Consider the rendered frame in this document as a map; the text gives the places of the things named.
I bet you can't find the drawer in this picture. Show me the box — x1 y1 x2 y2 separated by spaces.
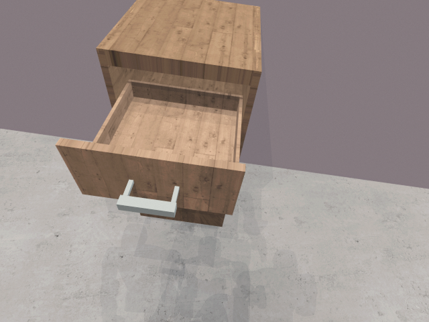
55 80 246 215

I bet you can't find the handle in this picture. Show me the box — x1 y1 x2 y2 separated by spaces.
117 180 180 217

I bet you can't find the cabinet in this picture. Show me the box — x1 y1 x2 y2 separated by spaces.
96 0 262 227

